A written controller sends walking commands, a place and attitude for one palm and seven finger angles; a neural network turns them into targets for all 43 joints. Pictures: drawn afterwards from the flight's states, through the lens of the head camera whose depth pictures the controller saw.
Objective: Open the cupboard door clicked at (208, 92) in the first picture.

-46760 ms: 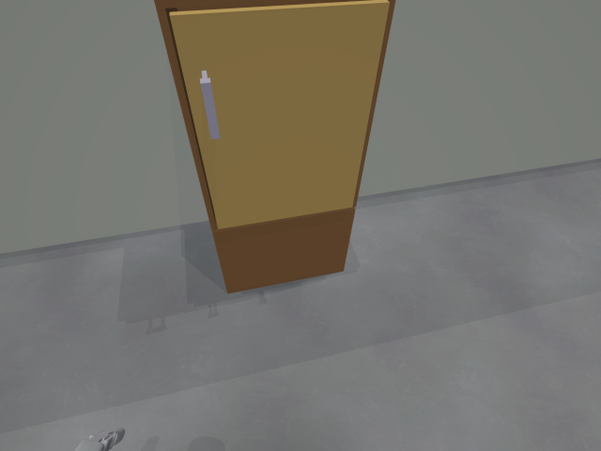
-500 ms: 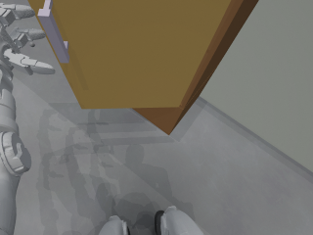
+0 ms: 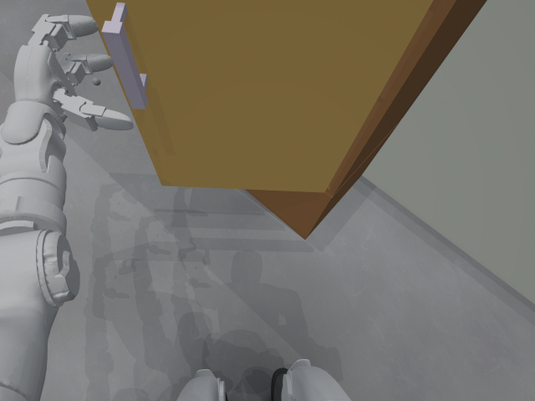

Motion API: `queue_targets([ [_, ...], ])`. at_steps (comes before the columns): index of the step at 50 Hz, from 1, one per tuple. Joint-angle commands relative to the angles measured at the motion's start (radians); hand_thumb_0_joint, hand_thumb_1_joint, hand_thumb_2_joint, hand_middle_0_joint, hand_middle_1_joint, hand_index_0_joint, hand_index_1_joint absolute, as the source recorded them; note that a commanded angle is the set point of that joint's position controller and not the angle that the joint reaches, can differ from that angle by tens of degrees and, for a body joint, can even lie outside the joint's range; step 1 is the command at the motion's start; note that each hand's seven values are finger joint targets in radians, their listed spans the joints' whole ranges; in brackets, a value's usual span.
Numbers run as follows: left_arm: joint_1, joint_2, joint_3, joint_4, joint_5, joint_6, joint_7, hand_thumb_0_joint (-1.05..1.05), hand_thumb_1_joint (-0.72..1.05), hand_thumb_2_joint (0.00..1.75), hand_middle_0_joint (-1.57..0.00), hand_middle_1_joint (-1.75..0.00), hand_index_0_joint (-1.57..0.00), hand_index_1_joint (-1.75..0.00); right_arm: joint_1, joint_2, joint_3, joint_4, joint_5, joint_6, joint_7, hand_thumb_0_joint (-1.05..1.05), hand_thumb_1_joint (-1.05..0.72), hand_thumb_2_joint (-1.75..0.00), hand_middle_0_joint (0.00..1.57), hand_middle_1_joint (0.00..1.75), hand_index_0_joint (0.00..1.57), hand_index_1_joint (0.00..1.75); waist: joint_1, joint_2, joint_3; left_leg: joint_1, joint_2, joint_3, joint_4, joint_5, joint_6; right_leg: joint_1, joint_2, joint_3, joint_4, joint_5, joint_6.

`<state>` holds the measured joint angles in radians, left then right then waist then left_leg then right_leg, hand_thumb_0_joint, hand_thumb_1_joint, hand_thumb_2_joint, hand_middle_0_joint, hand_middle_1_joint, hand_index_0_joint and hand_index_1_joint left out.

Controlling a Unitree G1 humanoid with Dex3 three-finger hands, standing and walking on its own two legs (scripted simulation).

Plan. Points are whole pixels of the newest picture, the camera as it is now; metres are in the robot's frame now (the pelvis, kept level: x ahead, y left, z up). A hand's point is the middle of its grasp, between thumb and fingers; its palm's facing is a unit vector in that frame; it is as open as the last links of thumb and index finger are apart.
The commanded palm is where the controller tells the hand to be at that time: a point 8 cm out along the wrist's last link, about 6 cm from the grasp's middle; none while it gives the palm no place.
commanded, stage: slide the fingers in behind the handle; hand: left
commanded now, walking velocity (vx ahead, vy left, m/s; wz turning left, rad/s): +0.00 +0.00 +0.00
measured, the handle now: (130, 60) +0.57 +0.17 +0.10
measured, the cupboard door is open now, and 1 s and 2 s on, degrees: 41 41 40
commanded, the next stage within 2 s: move the hooked fingers beside the handle in 0.62 s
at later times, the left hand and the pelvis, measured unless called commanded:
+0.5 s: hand (108, 87) +0.52 +0.19 +0.11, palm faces +0.03 -1.00 +0.00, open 15.5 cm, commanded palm +0.51 +0.18 +0.10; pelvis +0.00 +0.00 +0.00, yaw +2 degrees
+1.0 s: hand (142, 83) +0.52 +0.14 +0.11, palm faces -0.07 -1.00 +0.02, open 14.6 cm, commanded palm +0.50 +0.19 +0.10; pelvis -0.01 -0.01 +0.00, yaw +0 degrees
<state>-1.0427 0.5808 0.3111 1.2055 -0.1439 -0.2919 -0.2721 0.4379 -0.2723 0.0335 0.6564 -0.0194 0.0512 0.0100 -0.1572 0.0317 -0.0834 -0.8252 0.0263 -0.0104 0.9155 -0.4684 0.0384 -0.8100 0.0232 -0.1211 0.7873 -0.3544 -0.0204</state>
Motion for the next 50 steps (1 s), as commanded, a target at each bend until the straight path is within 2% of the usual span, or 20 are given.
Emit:
queue_targets([
  [1, -0.527, -0.023, -0.101, -0.261, 0.014, -0.075, -0.061, 0.00, -0.50, 0.30, -0.30, -1.20, -0.30, -1.20, 0.205, -0.186, -0.069, -0.014, -0.006, -0.016, -0.003, 0.00, -0.90, -0.90, 0.20, 0.30, 0.20, 0.30, -0.103, 0.194, -0.502, 0.513, 0.019, -0.092, -0.063, 0.689, -0.044, 0.089, 0.039, 0.054, -0.033, 0.378, -0.006],
  [3, -0.518, -0.023, -0.098, -0.274, 0.012, -0.083, -0.056, 0.00, -0.50, 0.30, -0.30, -1.20, -0.30, -1.20, 0.204, -0.185, -0.071, -0.009, -0.007, -0.020, -0.001, 0.00, -0.90, -0.90, 0.20, 0.30, 0.20, 0.30, -0.092, 0.217, -0.517, 0.535, 0.019, -0.095, -0.060, 0.717, -0.049, 0.086, 0.039, 0.054, -0.031, 0.382, -0.008],
  [5, -0.542, -0.067, -0.132, -0.251, 0.013, -0.079, -0.049, 0.00, -0.50, 0.30, -0.30, -1.20, -0.30, -1.20, 0.202, -0.184, -0.071, 0.001, -0.008, -0.022, 0.000, 0.00, -0.90, -0.90, 0.20, 0.30, 0.20, 0.30, -0.111, 0.175, -0.474, 0.509, 0.018, -0.098, -0.065, 0.673, -0.045, 0.076, 0.038, 0.050, -0.036, 0.365, -0.005],
  [7, -0.572, -0.101, -0.160, -0.274, 0.009, -0.086, -0.043, 0.00, -0.50, 0.30, -0.30, -1.20, -0.30, -1.20, 0.199, -0.182, -0.071, 0.001, -0.006, -0.029, -0.001, 0.00, -0.90, -0.90, 0.20, 0.30, 0.20, 0.30, -0.121, 0.201, -0.465, 0.531, 0.019, -0.105, -0.069, 0.684, -0.048, 0.056, 0.037, 0.045, -0.036, 0.350, -0.008],
  [8, -0.563, -0.089, -0.152, -0.270, 0.014, -0.088, -0.039, 0.00, -0.50, 0.30, -0.30, -1.20, -0.30, -1.20, 0.198, -0.183, -0.073, 0.009, -0.008, -0.029, 0.001, 0.00, -0.90, -0.90, 0.20, 0.30, 0.20, 0.30, -0.107, 0.223, -0.480, 0.547, 0.020, -0.109, -0.067, 0.701, -0.055, 0.048, 0.037, 0.047, -0.033, 0.348, -0.008],
  [10, -0.571, -0.157, -0.200, -0.266, 0.017, -0.085, -0.032, 0.00, -0.50, 0.30, -0.30, -1.20, -0.30, -1.20, 0.195, -0.177, -0.074, 0.013, -0.011, -0.033, 0.006, 0.00, -0.90, -0.90, 0.20, 0.30, 0.20, 0.30, -0.120, 0.220, -0.482, 0.563, 0.021, -0.116, -0.064, 0.705, -0.058, 0.024, 0.036, 0.042, -0.032, 0.337, -0.006],
  [11, -0.575, -0.142, -0.189, -0.255, 0.019, -0.085, -0.027, 0.00, -0.50, 0.30, -0.30, -1.20, -0.30, -1.20, 0.197, -0.181, -0.076, 0.019, -0.011, -0.034, 0.006, 0.00, -0.90, -0.90, 0.20, 0.30, 0.20, 0.30, -0.122, 0.189, -0.469, 0.548, 0.021, -0.117, -0.065, 0.679, -0.057, 0.028, 0.036, 0.040, -0.033, 0.327, -0.006],
  [14, -0.574, -0.153, -0.193, -0.267, 0.015, -0.096, -0.022, 0.00, -0.50, 0.30, -0.30, -1.20, -0.30, -1.20, 0.193, -0.179, -0.076, 0.022, -0.012, -0.041, 0.009, 0.00, -0.90, -0.90, 0.20, 0.30, 0.20, 0.30, -0.114, 0.204, -0.507, 0.572, 0.018, -0.120, -0.064, 0.719, -0.061, 0.043, 0.036, 0.041, -0.027, 0.348, -0.008],
  [15, -0.569, -0.147, -0.187, -0.257, 0.014, -0.096, -0.022, 0.00, -0.50, 0.30, -0.30, -1.20, -0.30, -1.20, 0.196, -0.181, -0.076, 0.025, -0.012, -0.041, 0.009, 0.00, -0.90, -0.90, 0.20, 0.30, 0.20, 0.30, -0.115, 0.171, -0.503, 0.558, 0.018, -0.121, -0.065, 0.705, -0.058, 0.052, 0.036, 0.040, -0.029, 0.347, -0.008],
  [25, -0.615, -0.141, -0.189, -0.246, 0.031, -0.110, 0.000, 0.00, -0.50, 0.30, -0.30, -1.20, -0.30, -1.20, 0.183, -0.176, -0.071, 0.031, -0.012, -0.053, 0.009, 0.00, -0.90, -0.90, 0.20, 0.30, 0.20, 0.30, -0.119, 0.193, -0.474, 0.534, 0.011, -0.116, -0.063, 0.659, -0.055, 0.030, 0.032, 0.047, -0.026, 0.326, -0.008],
  [28, -0.600, -0.089, -0.154, -0.291, 0.034, -0.128, 0.001, 0.00, -0.50, 0.30, -0.30, -1.20, -0.30, -1.20, 0.186, -0.179, -0.074, 0.022, -0.012, -0.056, 0.008, 0.00, -0.90, -0.90, 0.20, 0.30, 0.20, 0.30, -0.098, 0.216, -0.554, 0.566, 0.010, -0.119, -0.058, 0.729, -0.061, 0.069, 0.031, 0.053, -0.014, 0.366, -0.011],
  [29, -0.585, -0.149, -0.200, -0.268, 0.034, -0.123, -0.006, 0.00, -0.50, 0.30, -0.30, -1.20, -0.30, -1.20, 0.179, -0.172, -0.072, 0.021, -0.011, -0.057, 0.011, 0.00, -0.90, -0.90, 0.20, 0.30, 0.20, 0.30, -0.104, 0.219, -0.536, 0.573, 0.012, -0.120, -0.059, 0.729, -0.063, 0.048, 0.031, 0.049, -0.017, 0.355, -0.009],
  [31, -0.601, -0.151, -0.200, -0.268, 0.030, -0.121, -0.009, 0.00, -0.50, 0.30, -0.30, -1.20, -0.30, -1.20, 0.176, -0.176, -0.073, 0.024, -0.010, -0.057, 0.010, 0.00, -0.90, -0.90, 0.20, 0.30, 0.20, 0.30, -0.112, 0.197, -0.502, 0.553, 0.013, -0.117, -0.063, 0.682, -0.060, 0.047, 0.032, 0.048, -0.024, 0.338, -0.008],
  [35, -0.580, -0.104, -0.157, -0.264, 0.022, -0.124, -0.007, 0.00, -0.50, 0.30, -0.30, -1.20, -0.30, -1.20, 0.179, -0.181, -0.073, 0.023, -0.007, -0.058, 0.005, 0.00, -0.90, -0.90, 0.20, 0.30, 0.20, 0.30, -0.102, 0.152, -0.520, 0.523, 0.007, -0.107, -0.069, 0.652, -0.047, 0.096, 0.033, 0.053, -0.028, 0.362, -0.008],
  [37, -0.603, -0.147, -0.192, -0.290, 0.016, -0.131, -0.011, 0.00, -0.50, 0.30, -0.30, -1.20, -0.30, -1.20, 0.174, -0.175, -0.071, 0.018, -0.007, -0.065, 0.004, 0.00, -0.90, -0.90, 0.20, 0.30, 0.20, 0.30, -0.108, 0.193, -0.510, 0.543, 0.005, -0.110, -0.072, 0.671, -0.051, 0.077, 0.032, 0.050, -0.027, 0.353, -0.010],
  [39, -0.603, -0.124, -0.179, -0.264, 0.023, -0.129, -0.010, 0.00, -0.50, 0.30, -0.30, -1.20, -0.30, -1.20, 0.174, -0.180, -0.070, 0.028, -0.007, -0.062, 0.004, 0.00, -0.90, -0.90, 0.20, 0.30, 0.20, 0.30, -0.109, 0.181, -0.483, 0.522, 0.005, -0.108, -0.074, 0.624, -0.050, 0.066, 0.032, 0.051, -0.031, 0.333, -0.009],
  [40, -0.586, -0.077, -0.140, -0.247, 0.026, -0.127, -0.005, 0.00, -0.50, 0.30, -0.30, -1.20, -0.30, -1.20, 0.180, -0.185, -0.071, 0.031, -0.006, -0.060, 0.002, 0.00, -0.90, -0.90, 0.20, 0.30, 0.20, 0.30, -0.104, 0.149, -0.483, 0.502, 0.005, -0.104, -0.075, 0.605, -0.044, 0.085, 0.032, 0.054, -0.034, 0.336, -0.009],
  [44, -0.584, -0.063, -0.126, -0.257, 0.025, -0.135, -0.005, 0.00, -0.50, 0.30, -0.30, -1.20, -0.30, -1.20, 0.176, -0.178, -0.067, 0.022, -0.004, -0.062, 0.000, 0.00, -0.90, -0.90, 0.20, 0.30, 0.20, 0.30, -0.090, 0.198, -0.509, 0.515, 0.003, -0.104, -0.076, 0.636, -0.051, 0.093, 0.030, 0.055, -0.025, 0.343, -0.011],
  [46, -0.547, 0.013, -0.038, -0.188, 0.007, -0.116, 0.011, 0.00, -0.50, 0.30, -0.30, -1.20, -0.30, -1.20, 0.177, -0.185, -0.062, 0.017, 0.000, -0.058, -0.004, 0.00, -0.90, -0.90, 0.20, 0.30, 0.20, 0.30, -0.081, 0.105, -0.474, 0.428, -0.004, -0.087, -0.086, 0.550, -0.035, 0.148, 0.032, 0.058, -0.031, 0.347, -0.009],
  [50, -0.458, 0.192, 0.120, -0.133, 0.038, -0.086, 0.060, 0.00, -0.50, 0.30, -0.30, -1.20, -0.30, -1.20, 0.174, -0.182, -0.049, -0.032, 0.001, -0.050, -0.010, 0.00, -0.90, -0.90, 0.20, 0.30, 0.20, 0.30, -0.033, 0.048, -0.441, 0.235, -0.025, -0.035, -0.097, 0.448, -0.011, 0.285, 0.019, 0.089, -0.023, 0.400, -0.004],
])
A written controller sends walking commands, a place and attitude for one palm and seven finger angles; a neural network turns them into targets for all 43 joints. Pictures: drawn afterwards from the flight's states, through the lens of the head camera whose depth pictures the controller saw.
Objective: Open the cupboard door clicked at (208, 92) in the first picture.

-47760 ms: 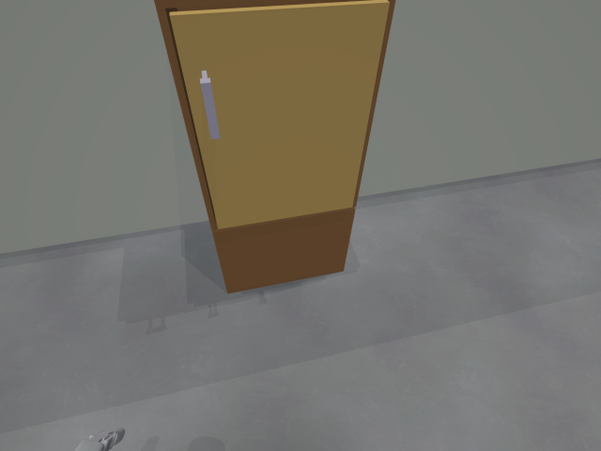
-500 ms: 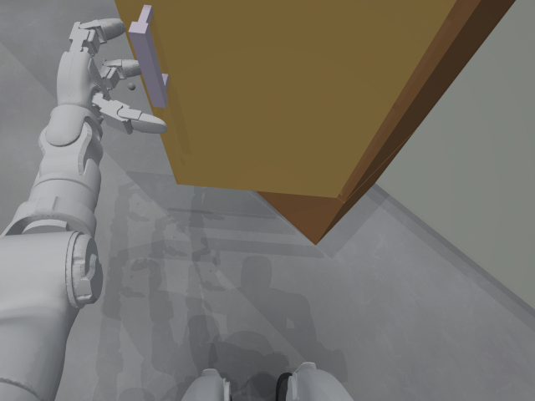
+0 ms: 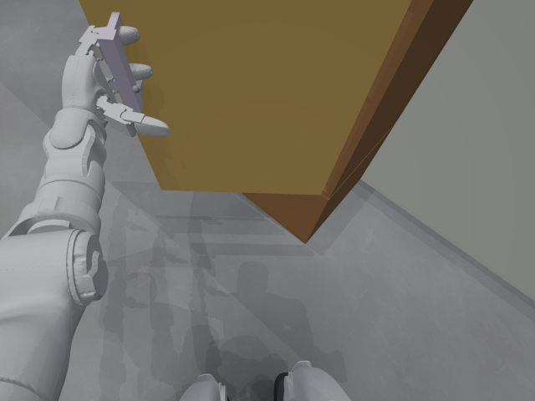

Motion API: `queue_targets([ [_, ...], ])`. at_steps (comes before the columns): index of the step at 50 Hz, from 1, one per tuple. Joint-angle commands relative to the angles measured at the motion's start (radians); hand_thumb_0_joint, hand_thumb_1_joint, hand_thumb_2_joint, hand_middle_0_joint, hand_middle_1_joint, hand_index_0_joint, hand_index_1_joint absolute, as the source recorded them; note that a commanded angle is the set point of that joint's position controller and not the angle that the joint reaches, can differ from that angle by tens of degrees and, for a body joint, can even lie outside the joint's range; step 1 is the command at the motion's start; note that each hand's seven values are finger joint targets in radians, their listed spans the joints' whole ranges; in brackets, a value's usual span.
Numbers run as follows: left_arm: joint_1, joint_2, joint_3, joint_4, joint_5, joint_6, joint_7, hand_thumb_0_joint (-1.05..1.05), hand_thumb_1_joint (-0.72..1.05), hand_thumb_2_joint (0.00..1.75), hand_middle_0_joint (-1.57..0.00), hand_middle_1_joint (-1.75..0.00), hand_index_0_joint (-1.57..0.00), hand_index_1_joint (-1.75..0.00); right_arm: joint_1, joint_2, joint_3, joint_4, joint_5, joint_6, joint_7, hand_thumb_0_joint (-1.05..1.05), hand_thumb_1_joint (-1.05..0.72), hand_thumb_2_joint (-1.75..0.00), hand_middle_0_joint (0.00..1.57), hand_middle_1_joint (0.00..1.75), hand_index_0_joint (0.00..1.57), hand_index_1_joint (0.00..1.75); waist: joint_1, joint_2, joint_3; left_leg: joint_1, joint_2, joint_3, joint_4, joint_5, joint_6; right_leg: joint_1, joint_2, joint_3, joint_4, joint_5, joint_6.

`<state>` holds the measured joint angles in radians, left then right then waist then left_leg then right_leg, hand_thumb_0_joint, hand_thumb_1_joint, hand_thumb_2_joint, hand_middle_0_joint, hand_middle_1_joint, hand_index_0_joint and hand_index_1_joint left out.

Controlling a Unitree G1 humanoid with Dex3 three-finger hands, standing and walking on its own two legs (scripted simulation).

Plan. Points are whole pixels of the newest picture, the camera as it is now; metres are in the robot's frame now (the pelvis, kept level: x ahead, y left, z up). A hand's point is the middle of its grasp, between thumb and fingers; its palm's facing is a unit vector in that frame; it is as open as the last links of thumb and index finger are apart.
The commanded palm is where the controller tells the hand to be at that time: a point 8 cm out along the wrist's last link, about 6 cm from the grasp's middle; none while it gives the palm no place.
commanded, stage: move the hooked fingers beside the handle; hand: left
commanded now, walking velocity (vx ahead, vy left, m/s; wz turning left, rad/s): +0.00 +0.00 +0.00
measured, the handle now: (125, 65) +0.59 +0.17 +0.10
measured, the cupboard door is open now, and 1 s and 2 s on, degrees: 41 40 40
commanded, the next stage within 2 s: none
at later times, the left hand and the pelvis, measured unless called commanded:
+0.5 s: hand (113, 91) +0.53 +0.18 +0.11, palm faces -0.05 -1.00 -0.02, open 14.0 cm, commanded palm +0.52 +0.22 +0.10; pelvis -0.01 +0.00 +0.00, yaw -2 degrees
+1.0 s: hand (86, 90) +0.53 +0.21 +0.11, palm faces -0.06 -1.00 -0.02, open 14.0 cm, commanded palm +0.51 +0.25 +0.10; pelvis +0.00 +0.01 +0.00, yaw -2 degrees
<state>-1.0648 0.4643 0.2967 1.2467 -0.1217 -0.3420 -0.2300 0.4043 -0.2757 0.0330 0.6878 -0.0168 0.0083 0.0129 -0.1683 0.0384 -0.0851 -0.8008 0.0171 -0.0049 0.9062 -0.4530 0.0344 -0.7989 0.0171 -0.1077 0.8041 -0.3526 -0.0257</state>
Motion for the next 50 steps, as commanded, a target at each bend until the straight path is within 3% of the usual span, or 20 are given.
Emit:
queue_targets([
  [1, -0.410, 0.321, 0.122, -0.175, 0.041, -0.037, 0.023, 0.00, -0.50, 0.30, -0.30, -1.20, -0.30, -1.20, 0.206, -0.177, -0.044, -0.079, -0.001, -0.005, -0.011, 0.00, -0.90, -0.90, 0.20, 0.30, 0.20, 0.30, -0.018, 0.045, -0.435, 0.187, -0.020, -0.030, -0.092, 0.418, -0.003, 0.295, 0.022, 0.084, -0.040, 0.409, 0.002],
  [2, -0.410, 0.347, 0.129, -0.205, 0.058, -0.056, 0.025, 0.00, -0.50, 0.30, -0.30, -1.20, -0.30, -1.20, 0.207, -0.175, -0.044, -0.093, -0.001, -0.005, -0.012, 0.00, -0.90, -0.90, 0.20, 0.30, 0.20, 0.30, -0.010, 0.061, -0.450, 0.189, -0.019, -0.034, -0.090, 0.437, -0.002, 0.308, 0.021, 0.084, -0.029, 0.421, -0.002],
  [3, -0.383, 0.326, 0.106, -0.213, 0.074, -0.063, 0.020, 0.00, -0.50, 0.30, -0.30, -1.20, -0.30, -1.20, 0.203, -0.170, -0.044, -0.103, -0.002, -0.003, -0.010, 0.00, -0.90, -0.90, 0.20, 0.30, 0.20, 0.30, -0.009, 0.082, -0.463, 0.198, -0.018, -0.024, -0.086, 0.442, -0.002, 0.303, 0.022, 0.090, -0.029, 0.428, 0.002],
  [4, -0.414, 0.329, 0.094, -0.231, 0.081, -0.072, 0.015, 0.00, -0.50, 0.30, -0.30, -1.20, -0.30, -1.20, 0.204, -0.171, -0.046, -0.101, 0.000, 0.000, -0.012, 0.00, -0.90, -0.90, 0.20, 0.30, 0.20, 0.30, -0.023, 0.073, -0.455, 0.203, -0.012, -0.025, -0.082, 0.439, -0.002, 0.293, 0.023, 0.092, -0.030, 0.429, 0.004],
  [8, -0.427, 0.340, 0.116, -0.255, 0.040, -0.082, -0.032, 0.00, -0.50, 0.30, -0.30, -1.20, -0.30, -1.20, 0.207, -0.182, -0.053, -0.115, 0.007, 0.007, -0.021, 0.00, -0.90, -0.90, 0.20, 0.30, 0.20, 0.30, -0.024, 0.088, -0.530, 0.266, -0.008, -0.027, -0.088, 0.442, -0.006, 0.303, 0.029, 0.093, -0.038, 0.416, 0.005],
  [12, -0.462, 0.368, 0.138, -0.240, 0.012, -0.065, -0.060, 0.00, -0.50, 0.30, -0.30, -1.20, -0.30, -1.20, 0.218, -0.189, -0.050, -0.104, 0.013, 0.005, -0.036, 0.00, -0.90, -0.90, 0.20, 0.30, 0.20, 0.30, -0.037, 0.058, -0.496, 0.236, -0.008, -0.026, -0.094, 0.396, 0.003, 0.306, 0.031, 0.095, -0.055, 0.393, 0.008],
  [13, -0.466, 0.368, 0.133, -0.253, 0.019, -0.064, -0.061, 0.00, -0.50, 0.30, -0.30, -1.20, -0.30, -1.20, 0.218, -0.187, -0.051, -0.099, 0.011, 0.004, -0.035, 0.00, -0.90, -0.90, 0.20, 0.30, 0.20, 0.30, -0.033, 0.109, -0.513, 0.256, -0.008, -0.025, -0.093, 0.408, -0.001, 0.294, 0.029, 0.099, -0.056, 0.395, 0.009],
  [17, -0.431, 0.391, 0.133, -0.239, 0.038, -0.066, -0.059, 0.00, -0.50, 0.30, -0.30, -1.20, -0.30, -1.20, 0.224, -0.187, -0.050, -0.097, 0.010, 0.008, -0.038, 0.00, -0.90, -0.90, 0.20, 0.30, 0.20, 0.30, -0.036, 0.091, -0.477, 0.249, -0.004, -0.032, -0.091, 0.413, 0.002, 0.268, 0.031, 0.091, -0.055, 0.378, 0.006],
  [18, -0.415, 0.378, 0.124, -0.201, 0.039, -0.056, -0.061, 0.00, -0.50, 0.30, -0.30, -1.20, -0.30, -1.20, 0.220, -0.186, -0.047, -0.093, 0.010, 0.010, -0.038, 0.00, -0.90, -0.90, 0.20, 0.30, 0.20, 0.30, -0.037, 0.108, -0.445, 0.232, -0.004, -0.027, -0.093, 0.389, -0.001, 0.250, 0.030, 0.094, -0.061, 0.355, 0.009],
  [19, -0.413, 0.384, 0.121, -0.163, 0.040, -0.043, -0.063, 0.00, -0.50, 0.30, -0.30, -1.20, -0.30, -1.20, 0.224, -0.192, -0.045, -0.088, 0.012, 0.012, -0.039, 0.00, -0.90, -0.90, 0.20, 0.30, 0.20, 0.30, -0.050, 0.062, -0.401, 0.200, -0.002, -0.030, -0.097, 0.353, 0.002, 0.239, 0.030, 0.092, -0.067, 0.326, 0.011],
  [21, -0.428, 0.384, 0.104, -0.132, 0.041, -0.020, -0.073, 0.00, -0.50, 0.30, -0.30, -1.20, -0.30, -1.20, 0.224, -0.198, -0.044, -0.091, 0.015, 0.012, -0.042, 0.00, -0.90, -0.90, 0.20, 0.30, 0.20, 0.30, -0.064, 0.066, -0.373, 0.180, -0.003, -0.029, -0.103, 0.304, 0.004, 0.218, 0.027, 0.095, -0.077, 0.280, 0.012],
  [25, -0.487, 0.452, 0.142, -0.202, 0.040, -0.038, -0.086, 0.00, -0.50, 0.30, -0.30, -1.20, -0.30, -1.20, 0.235, -0.205, -0.044, -0.095, 0.008, 0.007, -0.047, 0.00, -0.90, -0.90, 0.20, 0.30, 0.20, 0.30, -0.051, 0.124, -0.474, 0.244, 0.002, -0.042, -0.090, 0.371, -0.003, 0.222, 0.028, 0.092, -0.057, 0.305, 0.007],
  [26, -0.480, 0.420, 0.123, -0.211, 0.036, -0.044, -0.091, 0.00, -0.50, 0.30, -0.30, -1.20, -0.30, -1.20, 0.231, -0.200, -0.045, -0.099, 0.008, 0.005, -0.045, 0.00, -0.90, -0.90, 0.20, 0.30, 0.20, 0.30, -0.052, 0.154, -0.485, 0.272, 0.002, -0.040, -0.086, 0.395, -0.005, 0.211, 0.029, 0.093, -0.058, 0.320, 0.006],
  [28, -0.464, 0.423, 0.136, -0.238, 0.027, -0.064, -0.095, 0.00, -0.50, 0.30, -0.30, -1.20, -0.30, -1.20, 0.236, -0.202, -0.048, -0.097, 0.004, 0.006, -0.042, 0.00, -0.90, -0.90, 0.20, 0.30, 0.20, 0.30, -0.044, 0.165, -0.532, 0.321, 0.008, -0.051, -0.079, 0.456, -0.013, 0.204, 0.033, 0.085, -0.048, 0.344, 0.004],
  [32, -0.442, 0.438, 0.155, -0.227, 0.021, -0.055, -0.100, 0.00, -0.50, 0.30, -0.30, -1.20, -0.30, -1.20, 0.241, -0.206, -0.050, -0.097, 0.006, 0.016, -0.041, 0.00, -0.90, -0.90, 0.20, 0.30, 0.20, 0.30, -0.035, 0.160, -0.516, 0.323, 0.011, -0.054, -0.080, 0.481, -0.014, 0.203, 0.037, 0.076, -0.045, 0.353, 0.001],
  [36, -0.386, 0.432, 0.146, -0.176, 0.028, -0.015, -0.103, 0.00, -0.50, 0.30, -0.30, -1.20, -0.30, -1.20, 0.238, -0.208, -0.047, -0.104, 0.009, 0.027, -0.039, 0.00, -0.90, -0.90, 0.20, 0.30, 0.20, 0.30, -0.037, 0.116, -0.449, 0.271, 0.010, -0.046, -0.090, 0.446, -0.009, 0.204, 0.037, 0.075, -0.057, 0.343, 0.006],
  [40, -0.392, 0.495, 0.191, -0.251, 0.030, -0.039, -0.106, 0.00, -0.50, 0.30, -0.30, -1.20, -0.30, -1.20, 0.238, -0.207, -0.049, -0.116, 0.008, 0.034, -0.041, 0.00, -0.90, -0.90, 0.20, 0.30, 0.20, 0.30, -0.019, 0.138, -0.511, 0.297, 0.011, -0.045, -0.084, 0.508, -0.014, 0.248, 0.037, 0.080, -0.046, 0.400, 0.004],
  [42, -0.393, 0.448, 0.162, -0.277, 0.016, -0.055, -0.115, 0.00, -0.50, 0.30, -0.30, -1.20, -0.30, -1.20, 0.234, -0.201, -0.050, -0.118, 0.008, 0.033, -0.039, 0.00, -0.90, -0.90, 0.20, 0.30, 0.20, 0.30, -0.028, 0.169, -0.500, 0.339, 0.016, -0.048, -0.079, 0.552, -0.018, 0.214, 0.041, 0.074, -0.046, 0.403, 0.001],
  [46, -0.377, 0.420, 0.143, -0.215, 0.005, -0.038, -0.141, 0.00, -0.50, 0.30, -0.30, -1.20, -0.30, -1.20, 0.235, -0.209, -0.051, -0.103, 0.009, 0.041, -0.039, 0.00, -0.90, -0.90, 0.20, 0.30, 0.20, 0.30, -0.042, 0.132, -0.444, 0.336, 0.022, -0.060, -0.085, 0.529, -0.024, 0.166, 0.044, 0.064, -0.054, 0.355, 0.005],
  [50, -0.379, 0.418, 0.140, -0.241, 0.001, -0.028, -0.153, 0.00, -0.50, 0.30, -0.30, -1.20, -0.30, -1.20, 0.237, -0.209, -0.053, -0.101, 0.007, 0.045, -0.041, 0.00, -0.90, -0.90, 0.20, 0.30, 0.20, 0.30, -0.037, 0.160, -0.476, 0.379, 0.026, -0.069, -0.079, 0.586, -0.032, 0.149, 0.042, 0.060, -0.050, 0.360, 0.005],
])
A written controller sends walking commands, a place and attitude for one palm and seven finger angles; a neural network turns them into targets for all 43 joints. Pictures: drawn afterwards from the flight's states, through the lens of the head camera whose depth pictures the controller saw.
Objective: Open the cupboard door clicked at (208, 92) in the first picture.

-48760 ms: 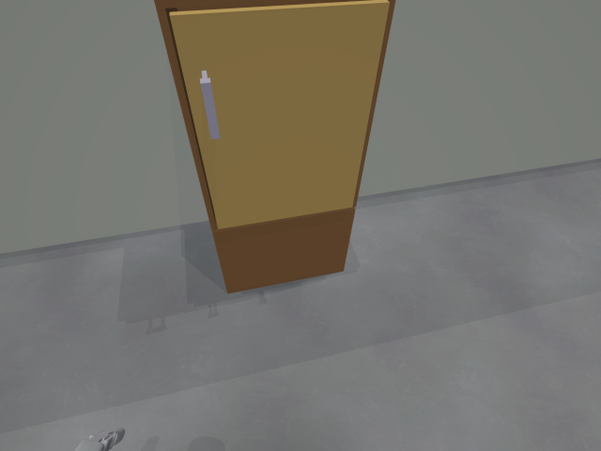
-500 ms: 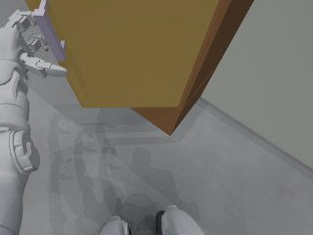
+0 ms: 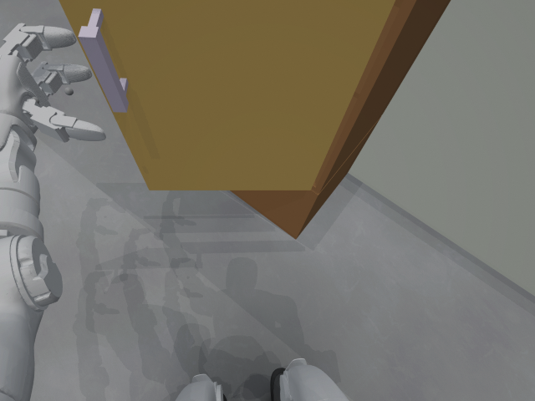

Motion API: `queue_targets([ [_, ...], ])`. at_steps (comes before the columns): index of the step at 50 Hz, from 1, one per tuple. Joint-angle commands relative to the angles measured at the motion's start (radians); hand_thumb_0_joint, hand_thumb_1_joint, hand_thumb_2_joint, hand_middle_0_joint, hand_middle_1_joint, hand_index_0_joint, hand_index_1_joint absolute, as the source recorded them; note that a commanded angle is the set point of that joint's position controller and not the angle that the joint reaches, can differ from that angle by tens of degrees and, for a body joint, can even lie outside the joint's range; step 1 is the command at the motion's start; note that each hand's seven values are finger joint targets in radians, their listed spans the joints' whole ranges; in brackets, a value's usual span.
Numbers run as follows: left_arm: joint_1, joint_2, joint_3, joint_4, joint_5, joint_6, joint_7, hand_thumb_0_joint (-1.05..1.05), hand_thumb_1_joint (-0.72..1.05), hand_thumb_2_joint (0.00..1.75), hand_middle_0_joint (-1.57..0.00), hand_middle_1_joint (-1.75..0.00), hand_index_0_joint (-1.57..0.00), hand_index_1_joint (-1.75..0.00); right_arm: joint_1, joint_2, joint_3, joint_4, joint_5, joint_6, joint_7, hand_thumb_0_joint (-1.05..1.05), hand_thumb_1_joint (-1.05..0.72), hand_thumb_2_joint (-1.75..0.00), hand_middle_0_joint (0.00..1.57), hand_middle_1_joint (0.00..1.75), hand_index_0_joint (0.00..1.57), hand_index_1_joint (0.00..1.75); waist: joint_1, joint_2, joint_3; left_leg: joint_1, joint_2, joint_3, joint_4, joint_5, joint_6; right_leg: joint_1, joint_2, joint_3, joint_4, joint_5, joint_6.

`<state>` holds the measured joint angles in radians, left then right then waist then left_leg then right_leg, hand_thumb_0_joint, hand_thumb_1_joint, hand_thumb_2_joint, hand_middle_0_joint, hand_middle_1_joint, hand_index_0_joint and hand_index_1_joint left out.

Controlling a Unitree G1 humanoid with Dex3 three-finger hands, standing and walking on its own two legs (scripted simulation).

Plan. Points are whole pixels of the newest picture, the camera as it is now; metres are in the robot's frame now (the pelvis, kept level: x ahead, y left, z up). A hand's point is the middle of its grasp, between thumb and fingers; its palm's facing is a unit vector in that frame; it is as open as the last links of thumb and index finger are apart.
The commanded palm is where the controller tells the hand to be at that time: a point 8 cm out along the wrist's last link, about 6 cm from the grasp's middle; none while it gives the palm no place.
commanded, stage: move the hooked fingers beside the handle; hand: left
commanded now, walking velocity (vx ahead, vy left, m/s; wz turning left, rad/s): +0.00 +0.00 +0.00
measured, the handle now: (109, 64) +0.58 +0.18 +0.10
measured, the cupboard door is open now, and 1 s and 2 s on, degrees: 40 40 40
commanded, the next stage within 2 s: slide the fingers in behind the handle in 1.14 s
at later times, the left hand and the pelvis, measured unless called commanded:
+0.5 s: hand (58, 90) +0.52 +0.24 +0.11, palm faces -0.03 -1.00 -0.02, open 14.0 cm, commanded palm +0.51 +0.27 +0.10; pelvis +0.00 +0.00 +0.00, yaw +0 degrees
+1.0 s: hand (51, 95) +0.52 +0.24 +0.11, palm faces -0.02 -1.00 -0.02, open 14.0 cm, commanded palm +0.51 +0.28 +0.10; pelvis +0.00 +0.00 +0.00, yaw +0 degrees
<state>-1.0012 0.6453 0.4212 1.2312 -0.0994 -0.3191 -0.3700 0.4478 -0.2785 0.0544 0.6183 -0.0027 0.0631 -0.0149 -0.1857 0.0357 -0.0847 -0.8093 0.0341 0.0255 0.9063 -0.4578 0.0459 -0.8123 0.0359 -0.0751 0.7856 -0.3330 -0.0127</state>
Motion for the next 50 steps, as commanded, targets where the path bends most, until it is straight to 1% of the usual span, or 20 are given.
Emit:
queue_targets([
  [1, -0.420, 0.239, 0.018, -0.209, -0.019, -0.048, -0.014, 0.00, -0.50, 0.30, -0.30, -1.20, -0.30, -1.20, 0.192, -0.204, -0.073, -0.033, -0.006, -0.009, -0.013, 0.00, -0.90, -0.90, 0.20, 0.30, 0.20, 0.30, -0.014, 0.163, -0.460, 0.382, 0.009, -0.100, -0.080, 0.594, -0.046, 0.157, 0.023, 0.025, -0.032, 0.336, -0.009],
  [4, -0.463, 0.230, 0.004, -0.214, -0.019, -0.056, -0.008, 0.00, -0.50, 0.30, -0.30, -1.20, -0.30, -1.20, 0.188, -0.204, -0.072, -0.027, -0.007, -0.008, -0.015, 0.00, -0.90, -0.90, 0.20, 0.30, 0.20, 0.30, -0.030, 0.159, -0.440, 0.378, 0.010, -0.105, -0.075, 0.582, -0.049, 0.132, 0.023, 0.023, -0.030, 0.320, -0.007],
  [6, -0.460, 0.269, 0.034, -0.202, -0.017, -0.055, -0.004, 0.00, -0.50, 0.30, -0.30, -1.20, -0.30, -1.20, 0.190, -0.208, -0.072, -0.030, -0.008, -0.009, -0.016, 0.00, -0.90, -0.90, 0.20, 0.30, 0.20, 0.30, -0.026, 0.122, -0.449, 0.340, 0.004, -0.098, -0.076, 0.532, -0.038, 0.168, 0.023, 0.030, -0.031, 0.321, -0.006],
  [9, -0.511, 0.329, 0.054, -0.200, -0.002, -0.062, -0.001, 0.00, -0.50, 0.30, -0.30, -1.20, -0.30, -1.20, 0.186, -0.209, -0.064, -0.029, -0.007, -0.009, -0.022, 0.00, -0.90, -0.90, 0.20, 0.30, 0.20, 0.30, -0.031, 0.147, -0.451, 0.308, -0.002, -0.097, -0.073, 0.501, -0.035, 0.182, 0.018, 0.037, -0.023, 0.322, -0.007],
  [10, -0.491, 0.340, 0.065, -0.194, 0.003, -0.062, -0.001, 0.00, -0.50, 0.30, -0.30, -1.20, -0.30, -1.20, 0.187, -0.209, -0.063, -0.034, -0.008, -0.010, -0.022, 0.00, -0.90, -0.90, 0.20, 0.30, 0.20, 0.30, -0.020, 0.151, -0.466, 0.308, -0.003, -0.096, -0.072, 0.508, -0.036, 0.196, 0.019, 0.038, -0.020, 0.329, -0.009],
  [13, -0.473, 0.348, 0.060, -0.203, 0.009, -0.071, -0.010, 0.00, -0.50, 0.30, -0.30, -1.20, -0.30, -1.20, 0.183, -0.208, -0.063, -0.039, -0.007, -0.010, -0.024, 0.00, -0.90, -0.90, 0.20, 0.30, 0.20, 0.30, -0.018, 0.176, -0.500, 0.339, 0.000, -0.098, -0.064, 0.548, -0.042, 0.189, 0.020, 0.037, -0.016, 0.340, -0.009],
  [17, -0.495, 0.339, 0.043, -0.173, -0.004, -0.051, -0.037, 0.00, -0.50, 0.30, -0.30, -1.20, -0.30, -1.20, 0.186, -0.214, -0.058, -0.039, -0.003, -0.008, -0.029, 0.00, -0.90, -0.90, 0.20, 0.30, 0.20, 0.30, -0.036, 0.156, -0.454, 0.306, 0.000, -0.098, -0.070, 0.496, -0.033, 0.183, 0.022, 0.034, -0.025, 0.313, -0.010],
  [19, -0.480, 0.375, 0.072, -0.192, -0.007, -0.046, -0.046, 0.00, -0.50, 0.30, -0.30, -1.20, -0.30, -1.20, 0.193, -0.219, -0.062, -0.039, -0.003, -0.008, -0.031, 0.00, -0.90, -0.90, 0.20, 0.30, 0.20, 0.30, -0.024, 0.156, -0.514, 0.330, 0.003, -0.098, -0.066, 0.526, -0.033, 0.202, 0.022, 0.037, -0.024, 0.338, -0.007],
  [22, -0.488, 0.294, 0.015, -0.212, -0.024, -0.044, -0.060, 0.00, -0.50, 0.30, -0.30, -1.20, -0.30, -1.20, 0.194, -0.211, -0.061, -0.037, -0.005, -0.011, -0.028, 0.00, -0.90, -0.90, 0.20, 0.30, 0.20, 0.30, -0.035, 0.204, -0.496, 0.366, 0.005, -0.101, -0.065, 0.559, -0.040, 0.161, 0.025, 0.030, -0.027, 0.332, -0.011],
  [27, -0.437, 0.343, 0.066, -0.210, -0.026, -0.035, -0.053, 0.00, -0.50, 0.30, -0.30, -1.20, -0.30, -1.20, 0.200, -0.216, -0.064, -0.041, -0.006, -0.003, -0.026, 0.00, -0.90, -0.90, 0.20, 0.30, 0.20, 0.30, -0.017, 0.168, -0.502, 0.339, 0.004, -0.097, -0.069, 0.565, -0.036, 0.195, 0.026, 0.030, -0.026, 0.353, -0.011],
  [30, -0.441, 0.327, 0.040, -0.187, -0.013, -0.023, -0.046, 0.00, -0.50, 0.30, -0.30, -1.20, -0.30, -1.20, 0.192, -0.212, -0.059, -0.041, -0.005, 0.000, -0.022, 0.00, -0.90, -0.90, 0.20, 0.30, 0.20, 0.30, -0.024, 0.171, -0.440, 0.294, 0.002, -0.089, -0.075, 0.512, -0.032, 0.187, 0.024, 0.032, -0.030, 0.337, -0.008],
  [31, -0.428, 0.350, 0.061, -0.189, -0.010, -0.022, -0.040, 0.00, -0.50, 0.30, -0.30, -1.20, -0.30, -1.20, 0.194, -0.214, -0.063, -0.043, -0.005, 0.001, -0.022, 0.00, -0.90, -0.90, 0.20, 0.30, 0.20, 0.30, -0.018, 0.140, -0.442, 0.288, 0.003, -0.088, -0.074, 0.503, -0.028, 0.197, 0.025, 0.033, -0.032, 0.335, -0.007],
  [33, -0.428, 0.391, 0.091, -0.222, -0.009, -0.037, -0.036, 0.00, -0.50, 0.30, -0.30, -1.20, -0.30, -1.20, 0.197, -0.214, -0.063, -0.050, -0.006, 0.001, -0.024, 0.00, -0.90, -0.90, 0.20, 0.30, 0.20, 0.30, -0.006, 0.164, -0.496, 0.309, 0.003, -0.089, -0.072, 0.547, -0.033, 0.227, 0.024, 0.038, -0.023, 0.371, -0.009],
  [36, -0.451, 0.339, 0.056, -0.245, -0.016, -0.045, -0.041, 0.00, -0.50, 0.30, -0.30, -1.20, -0.30, -1.20, 0.187, -0.209, -0.064, -0.052, -0.005, -0.001, -0.019, 0.00, -0.90, -0.90, 0.20, 0.30, 0.20, 0.30, -0.018, 0.187, -0.493, 0.326, 0.002, -0.082, -0.071, 0.533, -0.032, 0.215, 0.025, 0.040, -0.030, 0.362, -0.007],
  [39, -0.411, 0.387, 0.100, -0.249, -0.022, -0.055, -0.047, 0.00, -0.50, 0.30, -0.30, -1.20, -0.30, -1.20, 0.187, -0.213, -0.067, -0.053, -0.003, 0.001, -0.021, 0.00, -0.90, -0.90, 0.20, 0.30, 0.20, 0.30, 0.000, 0.176, -0.519, 0.340, 0.005, -0.085, -0.071, 0.567, -0.035, 0.237, 0.026, 0.039, -0.026, 0.382, -0.008],
  [40, -0.415, 0.350, 0.070, -0.230, -0.025, -0.046, -0.052, 0.00, -0.50, 0.30, -0.30, -1.20, -0.30, -1.20, 0.182, -0.211, -0.064, -0.054, -0.002, 0.002, -0.021, 0.00, -0.90, -0.90, 0.20, 0.30, 0.20, 0.30, -0.012, 0.158, -0.493, 0.315, 0.002, -0.080, -0.073, 0.525, -0.029, 0.228, 0.027, 0.039, -0.029, 0.363, -0.006],
  [43, -0.429, 0.348, 0.057, -0.187, -0.021, -0.030, -0.058, 0.00, -0.50, 0.30, -0.30, -1.20, -0.30, -1.20, 0.180, -0.213, -0.061, -0.047, 0.001, 0.001, -0.027, 0.00, -0.90, -0.90, 0.20, 0.30, 0.20, 0.30, -0.025, 0.143, -0.433, 0.276, -0.001, -0.078, -0.079, 0.479, -0.022, 0.219, 0.023, 0.042, -0.037, 0.344, -0.004],
  [45, -0.407, 0.377, 0.071, -0.161, -0.012, -0.018, -0.058, 0.00, -0.50, 0.30, -0.30, -1.20, -0.30, -1.20, 0.180, -0.215, -0.058, -0.052, 0.001, 0.000, -0.029, 0.00, -0.90, -0.90, 0.20, 0.30, 0.20, 0.30, -0.015, 0.131, -0.422, 0.242, -0.004, -0.077, -0.081, 0.453, -0.020, 0.229, 0.022, 0.045, -0.036, 0.331, -0.006],
  [47, -0.450, 0.341, 0.041, -0.180, -0.019, -0.024, -0.061, 0.00, -0.50, 0.30, -0.30, -1.20, -0.30, -1.20, 0.181, -0.212, -0.056, -0.053, 0.000, -0.006, -0.031, 0.00, -0.90, -0.90, 0.20, 0.30, 0.20, 0.30, -0.032, 0.145, -0.415, 0.254, -0.005, -0.079, -0.081, 0.445, -0.018, 0.210, 0.021, 0.044, -0.038, 0.320, -0.008],
  [50, -0.481, 0.353, 0.044, -0.190, -0.019, -0.036, -0.065, 0.00, -0.50, 0.30, -0.30, -1.20, -0.30, -1.20, 0.184, -0.216, -0.058, -0.042, -0.003, -0.011, -0.032, 0.00, -0.90, -0.90, 0.20, 0.30, 0.20, 0.30, -0.040, 0.151, -0.451, 0.279, 0.000, -0.084, -0.068, 0.450, -0.022, 0.187, 0.022, 0.045, -0.036, 0.304, -0.004],
])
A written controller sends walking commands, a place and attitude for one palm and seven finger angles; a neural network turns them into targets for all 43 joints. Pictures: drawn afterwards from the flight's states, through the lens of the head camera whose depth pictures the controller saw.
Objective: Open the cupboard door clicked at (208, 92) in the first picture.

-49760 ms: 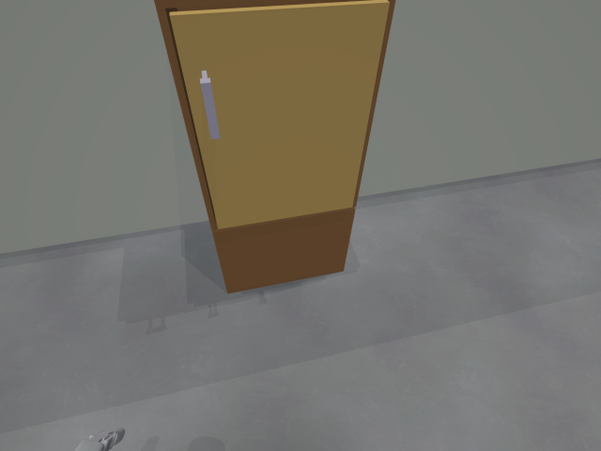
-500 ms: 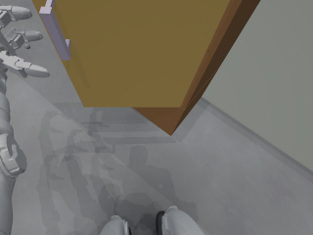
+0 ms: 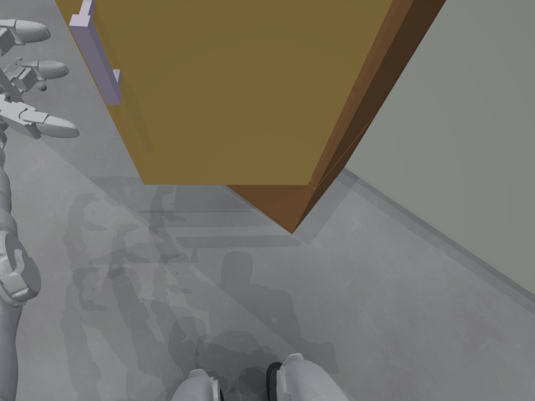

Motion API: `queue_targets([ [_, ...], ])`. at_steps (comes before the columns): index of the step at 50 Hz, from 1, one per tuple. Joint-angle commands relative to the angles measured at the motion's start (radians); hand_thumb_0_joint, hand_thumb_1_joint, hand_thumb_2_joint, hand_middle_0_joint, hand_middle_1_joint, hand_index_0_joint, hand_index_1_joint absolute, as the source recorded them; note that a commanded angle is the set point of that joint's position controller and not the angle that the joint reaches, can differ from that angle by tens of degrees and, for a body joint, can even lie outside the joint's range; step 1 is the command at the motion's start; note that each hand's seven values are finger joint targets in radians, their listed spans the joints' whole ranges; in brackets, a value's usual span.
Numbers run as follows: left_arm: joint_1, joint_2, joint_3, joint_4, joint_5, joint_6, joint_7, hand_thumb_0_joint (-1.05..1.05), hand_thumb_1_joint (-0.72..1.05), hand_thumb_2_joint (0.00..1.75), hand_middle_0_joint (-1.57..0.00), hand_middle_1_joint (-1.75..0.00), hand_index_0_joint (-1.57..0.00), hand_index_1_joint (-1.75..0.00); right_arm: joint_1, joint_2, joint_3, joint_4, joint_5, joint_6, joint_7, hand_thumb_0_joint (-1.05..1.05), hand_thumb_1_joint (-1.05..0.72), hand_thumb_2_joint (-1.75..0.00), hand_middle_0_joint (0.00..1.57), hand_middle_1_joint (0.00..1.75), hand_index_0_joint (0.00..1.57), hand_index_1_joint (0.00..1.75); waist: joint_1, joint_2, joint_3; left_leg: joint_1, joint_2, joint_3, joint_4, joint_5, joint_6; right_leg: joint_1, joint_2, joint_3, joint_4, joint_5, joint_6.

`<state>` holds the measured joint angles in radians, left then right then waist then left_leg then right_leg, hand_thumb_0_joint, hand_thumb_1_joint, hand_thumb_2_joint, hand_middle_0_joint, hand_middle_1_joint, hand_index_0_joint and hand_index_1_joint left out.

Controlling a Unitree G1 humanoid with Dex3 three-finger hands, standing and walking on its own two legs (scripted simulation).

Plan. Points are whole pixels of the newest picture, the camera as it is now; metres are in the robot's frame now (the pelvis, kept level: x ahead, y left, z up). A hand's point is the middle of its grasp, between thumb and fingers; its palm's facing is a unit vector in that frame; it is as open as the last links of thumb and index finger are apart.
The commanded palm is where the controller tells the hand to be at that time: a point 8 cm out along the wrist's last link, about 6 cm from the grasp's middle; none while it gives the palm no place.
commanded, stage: move the hooked fingers beside the handle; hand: left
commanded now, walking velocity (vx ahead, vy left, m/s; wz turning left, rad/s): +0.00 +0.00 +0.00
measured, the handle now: (102, 54) +0.59 +0.18 +0.10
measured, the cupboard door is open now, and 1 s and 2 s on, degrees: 40 40 40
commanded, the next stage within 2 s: slide the fingers in behind the handle in 0.14 s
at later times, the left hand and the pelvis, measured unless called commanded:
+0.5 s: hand (50, 83) +0.53 +0.24 +0.11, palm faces -0.06 -1.00 +0.02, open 14.0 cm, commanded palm +0.52 +0.27 +0.10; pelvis +0.01 +0.01 +0.00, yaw +0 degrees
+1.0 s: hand (93, 83) +0.53 +0.19 +0.10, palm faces -0.02 -1.00 -0.01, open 14.0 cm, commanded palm +0.51 +0.23 +0.10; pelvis +0.00 +0.00 +0.00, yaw +0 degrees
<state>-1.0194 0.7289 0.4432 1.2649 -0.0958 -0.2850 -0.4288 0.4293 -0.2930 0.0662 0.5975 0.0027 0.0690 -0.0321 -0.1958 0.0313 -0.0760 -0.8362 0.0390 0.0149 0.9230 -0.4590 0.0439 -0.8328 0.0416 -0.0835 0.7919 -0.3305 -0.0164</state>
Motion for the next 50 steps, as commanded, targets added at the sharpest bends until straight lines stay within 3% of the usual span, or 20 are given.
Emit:
queue_targets([
  [1, -0.486, 0.285, 0.027, -0.235, -0.020, -0.077, -0.008, 0.00, -0.50, 0.30, -0.30, -1.20, -0.30, -1.20, 0.203, -0.203, -0.070, -0.019, -0.008, -0.018, -0.016, 0.00, -0.90, -0.90, 0.20, 0.30, 0.20, 0.30, -0.032, 0.165, -0.468, 0.313, -0.004, -0.077, -0.081, 0.460, -0.022, 0.206, 0.016, 0.054, -0.037, 0.306, -0.002],
  [4, -0.492, 0.295, 0.039, -0.230, -0.027, -0.081, -0.017, 0.00, -0.50, 0.30, -0.30, -1.20, -0.30, -1.20, 0.206, -0.204, -0.069, -0.013, -0.010, -0.021, -0.016, 0.00, -0.90, -0.90, 0.20, 0.30, 0.20, 0.30, -0.028, 0.197, -0.510, 0.341, -0.003, -0.081, -0.071, 0.505, -0.029, 0.203, 0.017, 0.051, -0.027, 0.327, -0.005],
  [5, -0.480, 0.301, 0.045, -0.211, -0.028, -0.073, -0.020, 0.00, -0.50, 0.30, -0.30, -1.20, -0.30, -1.20, 0.207, -0.205, -0.068, -0.013, -0.009, -0.020, -0.016, 0.00, -0.90, -0.90, 0.20, 0.30, 0.20, 0.30, -0.030, 0.169, -0.499, 0.324, -0.003, -0.080, -0.070, 0.491, -0.026, 0.209, 0.018, 0.052, -0.030, 0.325, -0.003],
  [8, -0.449, 0.349, 0.078, -0.197, -0.016, -0.062, -0.020, 0.00, -0.50, 0.30, -0.30, -1.20, -0.30, -1.20, 0.207, -0.205, -0.065, -0.021, -0.010, -0.017, -0.016, 0.00, -0.90, -0.90, 0.20, 0.30, 0.20, 0.30, -0.009, 0.194, -0.508, 0.302, -0.006, -0.075, -0.070, 0.504, -0.026, 0.237, 0.017, 0.053, -0.023, 0.347, -0.005],
  [11, -0.426, 0.308, 0.039, -0.201, -0.010, -0.047, -0.022, 0.00, -0.50, 0.30, -0.30, -1.20, -0.30, -1.20, 0.208, -0.203, -0.065, -0.028, -0.010, -0.013, -0.014, 0.00, -0.90, -0.90, 0.20, 0.30, 0.20, 0.30, -0.016, 0.188, -0.486, 0.306, -0.002, -0.075, -0.072, 0.516, -0.028, 0.212, 0.018, 0.044, -0.025, 0.342, -0.003],
  [13, -0.428, 0.316, 0.058, -0.241, -0.022, -0.057, -0.024, 0.00, -0.50, 0.30, -0.30, -1.20, -0.30, -1.20, 0.213, -0.204, -0.070, -0.031, -0.012, -0.011, -0.013, 0.00, -0.90, -0.90, 0.20, 0.30, 0.20, 0.30, -0.010, 0.208, -0.530, 0.351, 0.002, -0.080, -0.070, 0.568, -0.034, 0.217, 0.021, 0.042, -0.022, 0.365, -0.004],
  [15, -0.418, 0.294, 0.048, -0.246, -0.033, -0.057, -0.031, 0.00, -0.50, 0.30, -0.30, -1.20, -0.30, -1.20, 0.215, -0.206, -0.073, -0.030, -0.011, -0.010, -0.011, 0.00, -0.90, -0.90, 0.20, 0.30, 0.20, 0.30, -0.011, 0.179, -0.520, 0.357, 0.005, -0.086, -0.071, 0.571, -0.037, 0.208, 0.024, 0.036, -0.024, 0.356, -0.005],
  [18, -0.459, 0.219, 0.004, -0.281, -0.048, -0.064, -0.030, 0.00, -0.50, 0.30, -0.30, -1.20, -0.30, -1.20, 0.216, -0.203, -0.078, -0.016, -0.013, -0.012, -0.006, 0.00, -0.90, -0.90, 0.20, 0.30, 0.20, 0.30, -0.029, 0.220, -0.518, 0.429, 0.012, -0.102, -0.069, 0.618, -0.049, 0.138, 0.028, 0.027, -0.028, 0.328, -0.005],
  [21, -0.431, 0.221, 0.024, -0.298, -0.050, -0.059, -0.012, 0.00, -0.50, 0.30, -0.30, -1.20, -0.30, -1.20, 0.226, -0.203, -0.083, -0.011, -0.016, -0.010, 0.001, 0.00, -0.90, -0.90, 0.20, 0.30, 0.20, 0.30, -0.014, 0.214, -0.534, 0.452, 0.015, -0.110, -0.069, 0.663, -0.059, 0.140, 0.029, 0.020, -0.026, 0.330, -0.007],
  [23, -0.414, 0.197, 0.015, -0.303, -0.044, -0.056, 0.007, 0.00, -0.50, 0.30, -0.30, -1.20, -0.30, -1.20, 0.223, -0.194, -0.084, -0.011, -0.018, -0.009, 0.006, 0.00, -0.90, -0.90, 0.20, 0.30, 0.20, 0.30, -0.006, 0.252, -0.534, 0.471, 0.016, -0.110, -0.067, 0.712, -0.067, 0.125, 0.028, 0.018, -0.024, 0.338, -0.007],
  [25, -0.426, 0.142, -0.025, -0.256, -0.038, -0.040, 0.025, 0.00, -0.50, 0.30, -0.30, -1.20, -0.30, -1.20, 0.219, -0.193, -0.082, -0.004, -0.019, -0.008, 0.011, 0.00, -0.90, -0.90, 0.20, 0.30, 0.20, 0.30, -0.026, 0.216, -0.439, 0.426, 0.016, -0.110, -0.075, 0.639, -0.063, 0.091, 0.029, 0.011, -0.031, 0.294, -0.005],
  [26, -0.420, 0.169, -0.004, -0.246, -0.031, -0.036, 0.036, 0.00, -0.50, 0.30, -0.30, -1.20, -0.30, -1.20, 0.223, -0.197, -0.082, -0.008, -0.019, -0.007, 0.012, 0.00, -0.90, -0.90, 0.20, 0.30, 0.20, 0.30, -0.022, 0.175, -0.435, 0.392, 0.012, -0.108, -0.078, 0.601, -0.055, 0.115, 0.029, 0.014, -0.031, 0.291, -0.005],
  [28, -0.439, 0.200, 0.022, -0.295, -0.021, -0.052, 0.059, 0.00, -0.50, 0.30, -0.30, -1.20, -0.30, -1.20, 0.224, -0.193, -0.084, -0.017, -0.021, -0.009, 0.011, 0.00, -0.90, -0.90, 0.20, 0.30, 0.20, 0.30, -0.008, 0.214, -0.501, 0.426, 0.009, -0.108, -0.080, 0.644, -0.059, 0.146, 0.026, 0.020, -0.024, 0.321, -0.007],
  [30, -0.450, 0.142, -0.015, -0.310, -0.019, -0.064, 0.073, 0.00, -0.50, 0.30, -0.30, -1.20, -0.30, -1.20, 0.221, -0.185, -0.086, -0.014, -0.022, -0.015, 0.016, 0.00, -0.90, -0.90, 0.20, 0.30, 0.20, 0.30, -0.017, 0.214, -0.502, 0.449, 0.013, -0.112, -0.076, 0.664, -0.067, 0.126, 0.025, 0.016, -0.023, 0.318, -0.006],
  [32, -0.447, 0.143, -0.005, -0.334, -0.021, -0.084, 0.085, 0.00, -0.50, 0.30, -0.30, -1.20, -0.30, -1.20, 0.222, -0.185, -0.087, -0.015, -0.024, -0.015, 0.019, 0.00, -0.90, -0.90, 0.20, 0.30, 0.20, 0.30, -0.011, 0.211, -0.521, 0.467, 0.015, -0.117, -0.070, 0.693, -0.070, 0.132, 0.029, 0.016, -0.015, 0.326, -0.010],
  [36, -0.427, 0.120, -0.015, -0.264, -0.015, -0.070, 0.097, 0.00, -0.50, 0.30, -0.30, -1.20, -0.30, -1.20, 0.215, -0.184, -0.087, -0.015, -0.019, -0.014, 0.022, 0.00, -0.90, -0.90, 0.20, 0.30, 0.20, 0.30, -0.018, 0.140, -0.478, 0.387, 0.005, -0.101, -0.080, 0.590, -0.051, 0.163, 0.025, 0.024, -0.023, 0.317, -0.003],
  [43, -0.462, 0.131, -0.001, -0.307, 0.002, -0.092, 0.133, 0.00, -0.50, 0.30, -0.30, -1.20, -0.30, -1.20, 0.211, -0.176, -0.088, -0.019, -0.021, -0.023, 0.022, 0.00, -0.90, -0.90, 0.20, 0.30, 0.20, 0.30, -0.010, 0.162, -0.516, 0.381, -0.002, -0.089, -0.078, 0.564, -0.042, 0.197, 0.019, 0.036, -0.018, 0.338, -0.003],
  [44, -0.446, 0.095, -0.023, -0.286, -0.002, -0.090, 0.133, 0.00, -0.50, 0.30, -0.30, -1.20, -0.30, -1.20, 0.205, -0.173, -0.086, -0.020, -0.020, -0.024, 0.024, 0.00, -0.90, -0.90, 0.20, 0.30, 0.20, 0.30, -0.013, 0.161, -0.503, 0.372, -0.005, -0.083, -0.079, 0.544, -0.040, 0.194, 0.020, 0.037, -0.020, 0.335, -0.003],
  [46, -0.462, 0.119, -0.008, -0.272, 0.000, -0.090, 0.137, 0.00, -0.50, 0.30, -0.30, -1.20, -0.30, -1.20, 0.209, -0.177, -0.086, -0.015, -0.020, -0.027, 0.021, 0.00, -0.90, -0.90, 0.20, 0.30, 0.20, 0.30, -0.019, 0.110, -0.480, 0.325, -0.007, -0.079, -0.084, 0.489, -0.030, 0.222, 0.018, 0.043, -0.025, 0.329, -0.001],
  [50, -0.460, 0.103, -0.017, -0.264, -0.003, -0.088, 0.138, 0.00, -0.50, 0.30, -0.30, -1.20, -0.30, -1.20, 0.209, -0.174, -0.087, -0.013, -0.018, -0.034, 0.019, 0.00, -0.90, -0.90, 0.20, 0.30, 0.20, 0.30, -0.019, 0.112, -0.491, 0.306, -0.013, -0.068, -0.085, 0.467, -0.022, 0.246, 0.016, 0.052, -0.027, 0.345, -0.001],
])
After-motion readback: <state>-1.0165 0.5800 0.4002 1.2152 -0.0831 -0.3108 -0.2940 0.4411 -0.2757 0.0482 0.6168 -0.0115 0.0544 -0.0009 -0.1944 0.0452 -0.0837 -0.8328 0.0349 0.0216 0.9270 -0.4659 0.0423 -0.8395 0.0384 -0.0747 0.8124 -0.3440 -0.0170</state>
